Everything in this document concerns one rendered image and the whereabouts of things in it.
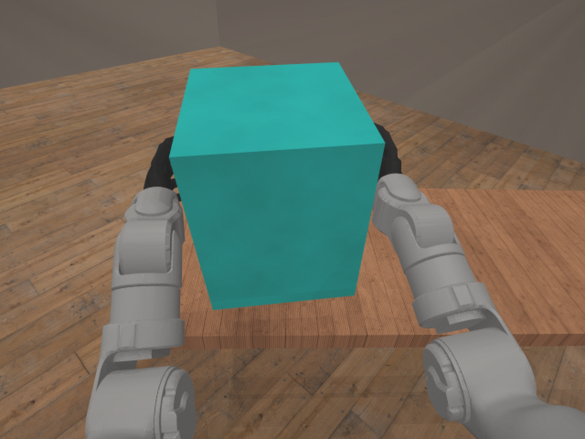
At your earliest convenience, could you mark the left robot forearm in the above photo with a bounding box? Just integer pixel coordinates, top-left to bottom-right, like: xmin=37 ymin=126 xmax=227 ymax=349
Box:
xmin=85 ymin=187 xmax=185 ymax=439

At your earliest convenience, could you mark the carton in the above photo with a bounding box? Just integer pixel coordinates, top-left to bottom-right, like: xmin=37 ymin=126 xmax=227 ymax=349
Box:
xmin=169 ymin=62 xmax=385 ymax=310

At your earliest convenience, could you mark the robot left hand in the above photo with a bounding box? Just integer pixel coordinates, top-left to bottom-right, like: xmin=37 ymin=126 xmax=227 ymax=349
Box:
xmin=144 ymin=136 xmax=181 ymax=201

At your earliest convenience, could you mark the robot right hand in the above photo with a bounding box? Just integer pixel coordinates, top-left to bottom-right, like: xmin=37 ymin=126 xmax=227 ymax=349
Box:
xmin=375 ymin=123 xmax=402 ymax=181

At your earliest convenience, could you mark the right robot upper arm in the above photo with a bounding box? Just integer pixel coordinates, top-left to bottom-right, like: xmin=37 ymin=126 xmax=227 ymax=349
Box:
xmin=422 ymin=327 xmax=585 ymax=439

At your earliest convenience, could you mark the right robot forearm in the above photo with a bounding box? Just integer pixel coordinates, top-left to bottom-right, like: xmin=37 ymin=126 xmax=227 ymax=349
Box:
xmin=372 ymin=174 xmax=537 ymax=393

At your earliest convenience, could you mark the left robot upper arm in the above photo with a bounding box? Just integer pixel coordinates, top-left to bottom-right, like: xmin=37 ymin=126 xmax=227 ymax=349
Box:
xmin=87 ymin=366 xmax=197 ymax=439

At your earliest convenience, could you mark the table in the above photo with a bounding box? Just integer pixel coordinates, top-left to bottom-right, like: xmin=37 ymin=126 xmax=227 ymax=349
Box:
xmin=170 ymin=188 xmax=585 ymax=349

